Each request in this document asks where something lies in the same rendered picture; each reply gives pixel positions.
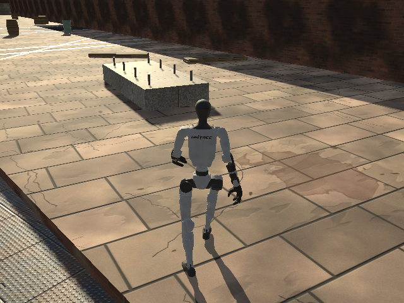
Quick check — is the robot left foot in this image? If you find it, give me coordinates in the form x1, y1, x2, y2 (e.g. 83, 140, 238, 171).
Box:
182, 260, 196, 277

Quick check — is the right robot upper arm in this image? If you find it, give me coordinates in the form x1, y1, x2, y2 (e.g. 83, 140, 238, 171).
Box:
216, 127, 232, 163

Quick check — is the left robot forearm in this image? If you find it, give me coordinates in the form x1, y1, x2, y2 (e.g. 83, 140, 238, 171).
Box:
171, 148, 179, 162

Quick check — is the robot left hand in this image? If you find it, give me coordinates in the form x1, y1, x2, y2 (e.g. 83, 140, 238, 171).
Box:
172, 156, 187, 167

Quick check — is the robot torso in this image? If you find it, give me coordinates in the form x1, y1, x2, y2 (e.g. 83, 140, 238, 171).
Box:
187, 126, 217, 189

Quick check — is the robot right hand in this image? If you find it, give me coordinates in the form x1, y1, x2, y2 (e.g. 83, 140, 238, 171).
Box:
228, 185, 242, 205

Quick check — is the left robot upper arm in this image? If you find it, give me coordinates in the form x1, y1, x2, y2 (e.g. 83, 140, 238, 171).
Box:
172, 126, 190, 158

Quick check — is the right robot forearm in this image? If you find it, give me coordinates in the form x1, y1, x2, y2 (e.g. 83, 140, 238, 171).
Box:
226, 153, 240, 187

